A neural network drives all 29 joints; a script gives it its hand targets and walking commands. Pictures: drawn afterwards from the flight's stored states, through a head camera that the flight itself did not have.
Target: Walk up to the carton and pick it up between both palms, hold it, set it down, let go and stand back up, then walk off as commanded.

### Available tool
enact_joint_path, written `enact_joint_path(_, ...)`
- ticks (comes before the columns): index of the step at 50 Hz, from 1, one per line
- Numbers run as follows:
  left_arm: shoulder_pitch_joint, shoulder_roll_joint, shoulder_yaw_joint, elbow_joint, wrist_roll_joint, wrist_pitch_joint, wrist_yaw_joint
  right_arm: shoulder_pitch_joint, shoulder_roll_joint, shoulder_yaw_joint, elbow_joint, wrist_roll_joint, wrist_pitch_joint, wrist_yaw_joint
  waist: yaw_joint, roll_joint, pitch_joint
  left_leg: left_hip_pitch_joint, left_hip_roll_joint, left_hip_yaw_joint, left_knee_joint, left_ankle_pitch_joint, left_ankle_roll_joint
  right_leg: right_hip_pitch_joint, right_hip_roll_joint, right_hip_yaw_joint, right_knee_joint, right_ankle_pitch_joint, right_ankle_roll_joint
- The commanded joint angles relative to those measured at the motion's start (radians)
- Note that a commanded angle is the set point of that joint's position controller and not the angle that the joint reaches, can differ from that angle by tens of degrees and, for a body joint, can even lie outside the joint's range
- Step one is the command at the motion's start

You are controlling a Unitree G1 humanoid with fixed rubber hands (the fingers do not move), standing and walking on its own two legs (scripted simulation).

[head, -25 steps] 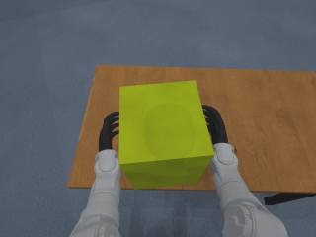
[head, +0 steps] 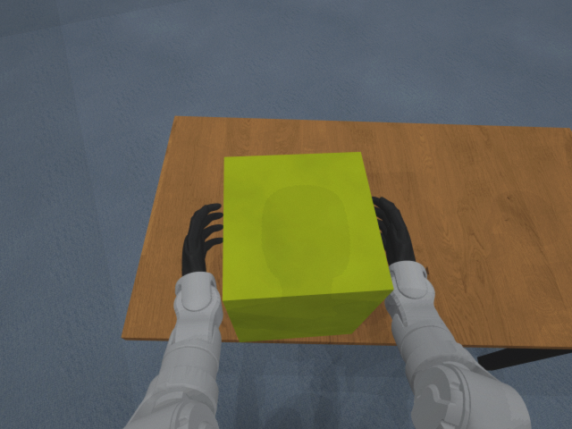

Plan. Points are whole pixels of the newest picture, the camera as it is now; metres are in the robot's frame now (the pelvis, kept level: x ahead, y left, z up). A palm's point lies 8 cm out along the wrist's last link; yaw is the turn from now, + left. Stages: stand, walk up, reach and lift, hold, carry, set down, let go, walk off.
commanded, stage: set down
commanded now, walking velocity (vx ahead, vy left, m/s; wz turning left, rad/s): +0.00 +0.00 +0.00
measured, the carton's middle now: (294, 255) +0.40 +0.00 -0.07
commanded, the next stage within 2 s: none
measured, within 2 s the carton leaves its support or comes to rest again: neither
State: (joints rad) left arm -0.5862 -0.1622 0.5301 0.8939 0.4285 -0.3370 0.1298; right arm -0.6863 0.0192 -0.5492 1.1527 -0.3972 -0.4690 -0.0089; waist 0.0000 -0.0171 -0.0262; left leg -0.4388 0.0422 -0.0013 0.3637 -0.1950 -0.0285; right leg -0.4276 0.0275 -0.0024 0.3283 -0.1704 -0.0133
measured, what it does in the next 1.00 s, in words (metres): stands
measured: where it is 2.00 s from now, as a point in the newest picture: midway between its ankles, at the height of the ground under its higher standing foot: outside the picture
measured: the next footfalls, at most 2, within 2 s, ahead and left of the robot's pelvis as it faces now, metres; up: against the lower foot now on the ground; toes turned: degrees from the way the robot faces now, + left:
none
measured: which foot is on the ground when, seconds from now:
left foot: down 0.00-1.00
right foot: down 0.00-1.00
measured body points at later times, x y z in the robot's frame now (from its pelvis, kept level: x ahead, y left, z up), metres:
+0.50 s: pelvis -0.02 +0.00 -0.01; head +0.11 +0.01 +0.42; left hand +0.38 +0.16 -0.05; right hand +0.39 -0.17 -0.03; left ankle -0.03 +0.14 -0.74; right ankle -0.03 -0.11 -0.74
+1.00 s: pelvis -0.04 -0.01 -0.01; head +0.06 +0.00 +0.43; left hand +0.31 +0.16 -0.06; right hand +0.32 -0.20 -0.05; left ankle -0.03 +0.14 -0.74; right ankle -0.03 -0.11 -0.74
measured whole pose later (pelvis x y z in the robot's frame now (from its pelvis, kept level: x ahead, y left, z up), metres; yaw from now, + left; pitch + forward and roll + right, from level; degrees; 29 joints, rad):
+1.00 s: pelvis -0.04 -0.01 -0.01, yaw -1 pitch +21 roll -1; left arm -0.54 0.02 0.25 1.25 0.04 -0.58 0.15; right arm -0.64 -0.17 0.01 1.45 0.13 -0.65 -0.02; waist 0.00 -0.02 -0.17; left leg -0.66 0.06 0.00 0.49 -0.19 -0.04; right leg -0.66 0.04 0.00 0.45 -0.16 -0.02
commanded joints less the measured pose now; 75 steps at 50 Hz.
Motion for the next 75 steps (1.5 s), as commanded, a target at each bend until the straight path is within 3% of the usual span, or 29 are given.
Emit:
enact_joint_path(1, -0.377, 0.136, -0.165, 0.080, -0.120, -0.051, 0.053, -0.426, -0.079, 0.251, -0.006, 0.185, -0.017, -0.016, 0.094, -0.002, -0.637, 0.031, -0.022, 0.078, 0.111, 0.440, -0.002, 0.171, 0.027, -0.010, 0.120, 0.539, 0.021)
enact_joint_path(4, -0.447, 0.160, -0.223, 0.111, -0.189, -0.097, 0.070, -0.494, -0.119, 0.324, 0.020, 0.295, -0.058, -0.054, 0.077, -0.006, -0.784, -0.066, -0.025, 0.083, 0.146, 0.475, -0.017, 0.273, 0.014, 0.018, 0.187, 0.752, 0.036)
enact_joint_path(7, -0.447, 0.164, -0.280, 0.183, -0.229, -0.113, 0.072, -0.495, -0.179, 0.332, 0.082, 0.355, -0.078, -0.055, 0.061, 0.051, -0.821, 0.019, -0.012, 0.069, 0.191, 0.535, -0.054, 0.164, 0.036, -0.003, 0.184, 0.654, 0.013)
enact_joint_path(17, -0.422, 0.199, -0.303, 0.286, -0.311, -0.166, 0.060, -0.467, -0.255, 0.463, 0.226, 0.492, -0.144, -0.035, 0.092, 0.054, -0.844, 0.117, -0.003, 0.065, 0.267, 0.648, -0.073, -0.056, 0.049, -0.027, 0.167, 0.499, 0.003)
enact_joint_path(19, -0.408, 0.230, -0.297, 0.302, -0.310, -0.178, 0.049, -0.442, -0.243, 0.498, 0.233, 0.514, -0.144, -0.036, 0.109, 0.043, -0.770, 0.022, -0.013, 0.064, 0.233, 0.531, -0.056, 0.043, 0.027, -0.016, 0.174, 0.514, 0.009)
enact_joint_path(28, -0.322, 0.229, -0.349, 0.305, -0.360, -0.226, 0.035, -0.395, -0.280, 0.528, 0.227, 0.566, -0.182, -0.025, 0.100, 0.072, -0.808, 0.085, -0.009, 0.059, 0.253, 0.576, -0.074, -0.019, 0.044, -0.041, 0.197, 0.490, 0.013)
enact_joint_path(30, -0.250, 0.255, -0.300, 0.342, -0.333, -0.232, 0.031, -0.315, -0.271, 0.587, 0.260, 0.585, -0.198, -0.023, 0.135, 0.043, -0.780, 0.030, -0.018, 0.071, 0.260, 0.569, -0.063, 0.045, 0.041, -0.022, 0.195, 0.560, 0.023)
enact_joint_path(34, -0.224, 0.232, -0.327, 0.337, -0.354, -0.246, 0.021, -0.294, -0.305, 0.573, 0.269, 0.584, -0.216, -0.027, 0.099, 0.064, -0.729, 0.027, -0.023, 0.065, 0.229, 0.464, -0.073, 0.044, 0.046, -0.045, 0.195, 0.450, 0.026)
enact_joint_path(36, -0.227, 0.256, -0.342, 0.311, -0.361, -0.255, 0.033, -0.316, -0.310, 0.590, 0.220, 0.614, -0.211, -0.013, 0.140, 0.084, -0.764, 0.021, -0.026, 0.074, 0.236, 0.469, -0.066, 0.021, 0.048, -0.026, 0.181, 0.380, 0.010)
enact_joint_path(37, -0.225, 0.261, -0.332, 0.326, -0.371, -0.253, 0.032, -0.325, -0.329, 0.583, 0.211, 0.617, -0.206, -0.013, 0.130, 0.034, -0.729, 0.017, -0.023, 0.068, 0.234, 0.420, -0.063, -0.006, 0.052, -0.036, 0.180, 0.337, 0.017)
enact_joint_path(39, -0.146, 0.253, -0.322, 0.331, -0.370, -0.256, 0.019, -0.224, -0.280, 0.638, 0.197, 0.639, -0.218, -0.013, 0.134, 0.043, -0.668, -0.012, -0.033, 0.075, 0.236, 0.403, -0.051, 0.061, 0.029, -0.010, 0.188, 0.419, 0.019)
enact_joint_path(42, -0.280, 0.259, -0.365, 0.352, -0.422, -0.280, 0.024, -0.352, -0.320, 0.583, 0.198, 0.624, -0.204, -0.010, 0.104, 0.011, -0.701, -0.047, -0.037, 0.070, 0.247, 0.327, -0.053, -0.033, 0.038, -0.031, 0.201, 0.283, 0.026)
enact_joint_path(43, -0.130, 0.242, -0.348, 0.251, -0.405, -0.292, 0.026, -0.215, -0.274, 0.648, 0.111, 0.649, -0.232, -0.004, 0.145, 0.036, -0.771, -0.011, -0.033, 0.064, 0.245, 0.399, -0.051, 0.034, 0.033, -0.010, 0.212, 0.377, 0.025)
enact_joint_path(44, -0.242, 0.261, -0.373, 0.302, -0.425, -0.299, 0.025, -0.329, -0.301, 0.618, 0.149, 0.655, -0.215, -0.001, 0.137, 0.046, -0.762, -0.056, -0.037, 0.060, 0.253, 0.371, -0.055, -0.001, 0.035, -0.005, 0.221, 0.320, 0.017)
enact_joint_path(45, -0.139, 0.240, -0.366, 0.270, -0.394, -0.296, 0.023, -0.206, -0.286, 0.621, 0.166, 0.650, -0.230, -0.001, 0.111, 0.060, -0.704, 0.021, -0.030, 0.054, 0.239, 0.387, -0.057, 0.012, 0.037, -0.019, 0.202, 0.358, 0.019)
enact_joint_path(46, -0.089, 0.239, -0.359, 0.260, -0.402, -0.306, 0.022, -0.186, -0.290, 0.639, 0.151, 0.665, -0.241, 0.005, 0.137, 0.058, -0.722, 0.001, -0.031, 0.050, 0.239, 0.409, -0.061, 0.051, 0.042, -0.009, 0.207, 0.365, 0.019)
enact_joint_path(47, -0.140, 0.248, -0.352, 0.255, -0.398, -0.308, 0.016, -0.210, -0.298, 0.636, 0.167, 0.656, -0.232, -0.002, 0.122, 0.078, -0.712, 0.000, -0.037, 0.055, 0.245, 0.402, -0.066, 0.050, 0.034, -0.013, 0.206, 0.376, 0.023)
enact_joint_path(49, -0.080, 0.235, -0.367, 0.218, -0.400, -0.312, 0.011, -0.153, -0.286, 0.651, 0.139, 0.649, -0.240, -0.001, 0.107, 0.032, -0.707, 0.006, -0.036, 0.050, 0.251, 0.408, -0.051, 0.055, 0.034, 0.000, 0.208, 0.392, 0.025)
enact_joint_path(52, -0.150, 0.217, -0.415, 0.203, -0.417, -0.313, 0.017, -0.177, -0.288, 0.625, 0.207, 0.658, -0.226, 0.006, 0.086, 0.092, -0.674, 0.027, -0.031, 0.050, 0.231, 0.340, -0.060, -0.019, 0.035, -0.024, 0.184, 0.225, 0.011)
enact_joint_path(53, -0.135, 0.236, -0.379, 0.205, -0.402, -0.314, 0.026, -0.180, -0.325, 0.609, 0.163, 0.648, -0.221, 0.007, 0.123, 0.090, -0.687, 0.039, -0.031, 0.062, 0.230, 0.350, -0.057, -0.018, 0.042, -0.025, 0.182, 0.203, 0.007)
enact_joint_path(58, 0.062, 0.184, -0.380, 0.091, -0.396, -0.311, 0.020, 0.005, -0.298, 0.632, 0.127, 0.649, -0.256, 0.002, 0.081, 0.054, -0.635, 0.119, -0.031, 0.036, 0.218, 0.373, -0.064, 0.057, 0.043, -0.014, 0.169, 0.286, 0.012)
enact_joint_path(61, -0.079, 0.223, -0.407, 0.071, -0.433, -0.322, 0.025, -0.140, -0.318, 0.622, 0.013, 0.656, -0.242, 0.014, 0.107, 0.059, -0.668, 0.034, -0.044, 0.045, 0.206, 0.301, -0.053, 0.033, 0.035, -0.004, 0.179, 0.152, 0.002)
enact_joint_path(62, 0.029, 0.222, -0.398, 0.092, -0.429, -0.316, 0.024, -0.024, -0.299, 0.645, 0.024, 0.662, -0.240, 0.020, 0.126, 0.046, -0.581, 0.028, -0.042, 0.048, 0.213, 0.275, -0.046, 0.024, 0.028, -0.002, 0.176, 0.141, 0.005)
enact_joint_path(63, -0.016, 0.204, -0.435, 0.026, -0.439, -0.327, 0.026, -0.021, -0.321, 0.618, 0.019, 0.663, -0.238, 0.019, 0.063, 0.051, -0.609, 0.090, -0.033, 0.027, 0.210, 0.295, -0.048, -0.012, 0.036, -0.013, 0.165, 0.132, 0.004)
enact_joint_path(64, 0.115, 0.199, -0.434, -0.027, -0.441, -0.323, 0.021, 0.108, -0.308, 0.668, -0.008, 0.694, -0.253, 0.029, 0.098, 0.064, -0.610, 0.133, -0.037, 0.031, 0.205, 0.329, -0.046, 0.048, 0.035, -0.010, 0.159, 0.167, -0.002)
enact_joint_path(65, 0.047, 0.195, -0.434, -0.010, -0.433, -0.322, 0.026, 0.014, -0.325, 0.641, -0.028, 0.681, -0.245, 0.030, 0.109, 0.066, -0.606, 0.119, -0.037, 0.030, 0.204, 0.293, -0.051, 0.008, 0.035, -0.009, 0.164, 0.111, -0.005)
enact_joint_path(66, 0.180, 0.189, -0.432, -0.042, -0.411, -0.316, 0.026, 0.164, -0.353, 0.610, -0.014, 0.660, -0.252, 0.030, 0.070, 0.078, -0.575, 0.136, -0.036, 0.020, 0.191, 0.302, -0.057, 0.045, 0.047, -0.021, 0.171, 0.139, -0.017)
enact_joint_path(69, 0.107, 0.215, -0.439, -0.017, -0.439, -0.308, 0.023, 0.093, -0.346, 0.614, -0.066, 0.669, -0.245, 0.036, 0.080, 0.044, -0.559, 0.127, -0.042, 0.031, 0.196, 0.283, -0.045, 0.036, 0.039, -0.018, 0.159, 0.106, -0.011)
enact_joint_path(75, 0.281, 0.222, -0.455, -0.162, -0.430, -0.304, 0.018, 0.278, -0.345, 0.633, -0.181, 0.699, -0.265, 0.049, 0.075, 0.024, -0.534, 0.175, -0.048, 0.020, 0.188, 0.299, -0.033, 0.144, 0.026, 0.008, 0.139, 0.161, -0.016)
